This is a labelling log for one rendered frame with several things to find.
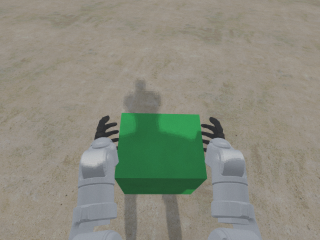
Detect robot right hand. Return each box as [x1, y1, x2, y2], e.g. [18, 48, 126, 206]
[201, 117, 225, 152]

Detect robot right forearm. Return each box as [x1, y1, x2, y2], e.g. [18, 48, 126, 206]
[204, 138, 262, 240]

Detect robot left upper arm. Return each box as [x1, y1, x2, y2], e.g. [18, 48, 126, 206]
[72, 230, 122, 240]

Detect robot left forearm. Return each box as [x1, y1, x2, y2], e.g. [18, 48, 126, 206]
[68, 137, 119, 240]

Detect carton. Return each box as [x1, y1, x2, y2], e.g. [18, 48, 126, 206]
[114, 113, 207, 195]

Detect robot left hand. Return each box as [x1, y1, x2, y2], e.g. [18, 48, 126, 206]
[94, 115, 119, 150]

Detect robot right upper arm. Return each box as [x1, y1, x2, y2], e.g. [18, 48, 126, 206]
[207, 227, 260, 240]

